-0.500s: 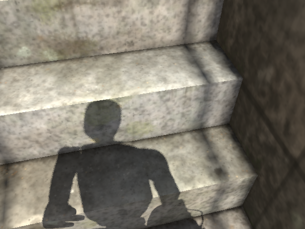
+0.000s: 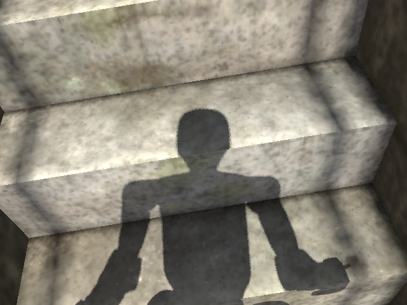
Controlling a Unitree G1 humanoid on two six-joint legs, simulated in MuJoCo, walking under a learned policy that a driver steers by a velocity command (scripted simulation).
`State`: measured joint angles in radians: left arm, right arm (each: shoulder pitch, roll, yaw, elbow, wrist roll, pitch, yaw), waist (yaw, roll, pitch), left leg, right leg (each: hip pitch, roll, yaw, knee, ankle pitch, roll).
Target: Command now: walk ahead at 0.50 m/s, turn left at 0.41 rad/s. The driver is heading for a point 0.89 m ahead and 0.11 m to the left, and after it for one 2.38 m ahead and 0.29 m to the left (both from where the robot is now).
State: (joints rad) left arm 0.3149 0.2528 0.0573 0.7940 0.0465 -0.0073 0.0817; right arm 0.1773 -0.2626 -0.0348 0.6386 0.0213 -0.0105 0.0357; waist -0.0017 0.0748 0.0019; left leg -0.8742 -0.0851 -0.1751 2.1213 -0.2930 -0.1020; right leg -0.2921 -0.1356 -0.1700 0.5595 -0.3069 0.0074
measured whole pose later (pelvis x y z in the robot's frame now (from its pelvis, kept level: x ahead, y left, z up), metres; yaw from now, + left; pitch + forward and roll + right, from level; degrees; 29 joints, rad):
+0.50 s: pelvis +0.08 +0.10 +0.16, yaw +17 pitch +2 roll +0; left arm 0.02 0.21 -0.02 0.40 0.05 0.03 0.00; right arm 0.35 -0.22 -0.05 0.79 0.01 -0.07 -0.04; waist 0.04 -0.06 0.02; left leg -0.39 -0.09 -0.09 0.88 -0.65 0.02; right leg -0.96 0.07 -0.13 1.84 -0.26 0.04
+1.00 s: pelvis +0.03 +0.12 +0.16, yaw +8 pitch +4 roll -2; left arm 0.24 0.06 0.09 0.45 -0.06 0.09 0.06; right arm -0.03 -0.16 0.02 0.68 -0.09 0.05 0.01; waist 0.10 0.02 0.02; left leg -0.13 0.12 -0.01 0.43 0.20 0.05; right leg -0.77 0.21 0.11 1.22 -0.59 0.05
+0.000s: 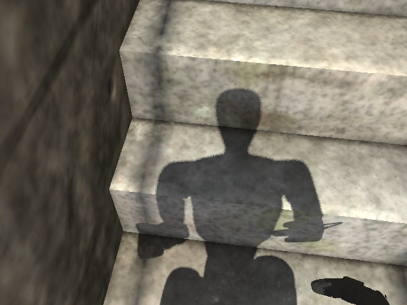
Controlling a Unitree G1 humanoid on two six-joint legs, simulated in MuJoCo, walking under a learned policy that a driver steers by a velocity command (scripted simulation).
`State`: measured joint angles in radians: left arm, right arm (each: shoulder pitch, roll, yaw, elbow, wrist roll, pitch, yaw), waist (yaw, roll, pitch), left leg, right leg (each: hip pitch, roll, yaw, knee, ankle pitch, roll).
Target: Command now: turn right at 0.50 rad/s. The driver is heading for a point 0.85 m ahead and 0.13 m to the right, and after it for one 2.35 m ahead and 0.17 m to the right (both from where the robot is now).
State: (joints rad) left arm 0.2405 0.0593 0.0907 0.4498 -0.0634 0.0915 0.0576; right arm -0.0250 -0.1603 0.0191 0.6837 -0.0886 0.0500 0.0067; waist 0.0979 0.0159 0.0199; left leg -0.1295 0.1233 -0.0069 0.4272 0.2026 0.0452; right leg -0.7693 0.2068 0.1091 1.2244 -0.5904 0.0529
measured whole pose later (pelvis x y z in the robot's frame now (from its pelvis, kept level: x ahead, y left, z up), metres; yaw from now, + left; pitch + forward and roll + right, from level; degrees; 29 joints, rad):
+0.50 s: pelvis -0.08 -0.04 -0.16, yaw -17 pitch +3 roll +0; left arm 0.42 0.25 0.07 0.61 0.00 0.04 0.02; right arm 0.18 -0.17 -0.02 0.72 -0.06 -0.04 -0.08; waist 0.10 -0.05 0.01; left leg -0.15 0.08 0.20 0.52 -0.41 -0.01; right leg -0.91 -0.11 0.09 1.75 -0.26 0.14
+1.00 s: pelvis -0.11 -0.15 -0.19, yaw -13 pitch +1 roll +0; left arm 0.07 0.17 0.00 0.72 -0.01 0.03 0.07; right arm 0.38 -0.15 -0.02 0.81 -0.04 0.10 -0.06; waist -0.11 -0.05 -0.06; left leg -0.40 -0.01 0.04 0.81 -0.49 0.05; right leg -0.53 -0.17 -0.16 0.92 -0.41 0.03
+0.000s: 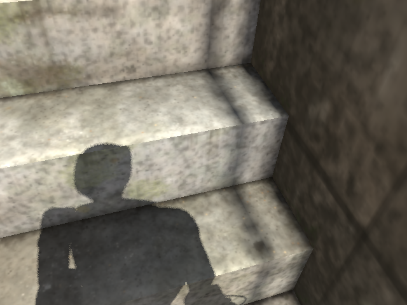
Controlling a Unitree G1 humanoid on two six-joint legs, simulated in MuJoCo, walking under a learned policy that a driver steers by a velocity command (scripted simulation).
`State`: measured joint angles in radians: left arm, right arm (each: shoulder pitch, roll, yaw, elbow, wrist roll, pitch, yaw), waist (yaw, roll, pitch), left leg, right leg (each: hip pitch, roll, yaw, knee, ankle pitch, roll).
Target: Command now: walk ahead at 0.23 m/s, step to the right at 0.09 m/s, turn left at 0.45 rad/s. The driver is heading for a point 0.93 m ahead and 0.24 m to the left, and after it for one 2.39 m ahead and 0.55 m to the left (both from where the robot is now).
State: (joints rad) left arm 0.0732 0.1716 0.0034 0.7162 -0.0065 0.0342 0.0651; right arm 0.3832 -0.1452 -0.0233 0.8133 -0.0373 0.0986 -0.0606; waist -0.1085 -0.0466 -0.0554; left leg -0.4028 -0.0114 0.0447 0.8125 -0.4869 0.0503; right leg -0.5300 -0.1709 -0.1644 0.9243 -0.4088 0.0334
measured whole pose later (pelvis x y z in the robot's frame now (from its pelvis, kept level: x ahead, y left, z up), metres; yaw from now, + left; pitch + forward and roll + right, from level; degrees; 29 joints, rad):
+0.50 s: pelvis -0.01 -0.05 +0.02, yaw +17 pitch +0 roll +1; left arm 0.19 0.16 0.00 0.73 0.03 0.03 0.12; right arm 0.27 -0.17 -0.09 0.65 -0.01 0.09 -0.05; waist -0.04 0.04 0.00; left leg -0.64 -0.09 -0.14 1.64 -0.33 -0.14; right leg -0.38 -0.13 -0.07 0.67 -0.29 0.02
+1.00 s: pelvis -0.02 +0.05 +0.02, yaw +26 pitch +1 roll -5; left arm 0.34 0.18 0.02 0.69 0.00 0.00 0.03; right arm 0.38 -0.16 0.00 0.76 -0.05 -0.05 -0.05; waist 0.04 -0.12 -0.06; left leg -0.45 0.10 -0.03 0.72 -0.29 0.00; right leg -0.86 0.18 0.21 2.05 0.10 0.02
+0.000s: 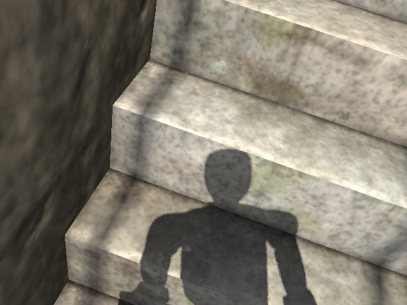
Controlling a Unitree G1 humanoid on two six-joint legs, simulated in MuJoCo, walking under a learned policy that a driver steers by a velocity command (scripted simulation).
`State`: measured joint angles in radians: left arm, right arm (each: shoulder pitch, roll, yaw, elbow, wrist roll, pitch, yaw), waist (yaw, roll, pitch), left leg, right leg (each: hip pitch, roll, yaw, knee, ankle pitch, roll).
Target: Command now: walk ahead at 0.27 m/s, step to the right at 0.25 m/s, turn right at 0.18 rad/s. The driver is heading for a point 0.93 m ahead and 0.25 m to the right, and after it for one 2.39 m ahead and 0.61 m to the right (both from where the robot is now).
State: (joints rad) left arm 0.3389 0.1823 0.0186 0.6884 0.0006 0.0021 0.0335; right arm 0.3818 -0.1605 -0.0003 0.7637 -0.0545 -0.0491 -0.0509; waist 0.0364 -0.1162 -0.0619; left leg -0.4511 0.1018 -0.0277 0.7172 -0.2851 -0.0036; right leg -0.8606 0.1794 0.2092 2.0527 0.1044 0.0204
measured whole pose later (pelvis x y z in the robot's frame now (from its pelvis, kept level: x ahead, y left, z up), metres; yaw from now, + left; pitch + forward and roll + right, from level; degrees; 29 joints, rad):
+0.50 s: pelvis +0.02 -0.05 +0.00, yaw -13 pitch +1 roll -1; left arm 0.50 0.22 0.07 0.77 0.00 0.02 0.05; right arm 0.18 -0.16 0.00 0.72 0.01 -0.03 -0.01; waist 0.06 0.10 -0.05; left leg -0.92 0.06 -0.01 1.96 -0.25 -0.10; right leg -0.24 0.01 0.01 0.57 -0.37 -0.02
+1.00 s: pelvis +0.17 +0.03 +0.17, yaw -23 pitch -1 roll -1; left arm 0.13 0.24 0.04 0.74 -0.02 -0.01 0.02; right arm 0.45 -0.17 -0.05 0.84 -0.02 -0.01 -0.07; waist -0.05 -0.10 -0.03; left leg -0.36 0.12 0.17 0.92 -0.81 -0.01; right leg -0.91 0.14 0.14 2.06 -0.15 -0.02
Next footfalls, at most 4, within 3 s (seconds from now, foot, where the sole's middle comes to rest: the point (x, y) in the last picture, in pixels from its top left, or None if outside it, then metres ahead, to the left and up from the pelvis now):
0.32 right None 0.00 -0.18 -0.76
0.78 left None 0.24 0.12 -0.54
1.44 right None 0.27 -0.21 -0.54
1.98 left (204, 248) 0.52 -0.02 -0.33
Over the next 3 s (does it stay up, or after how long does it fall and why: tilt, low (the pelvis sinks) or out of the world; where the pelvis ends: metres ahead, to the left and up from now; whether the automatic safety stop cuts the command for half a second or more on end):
stays up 0.58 -0.14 0.56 its command is cut before an obstacle after 2.3 s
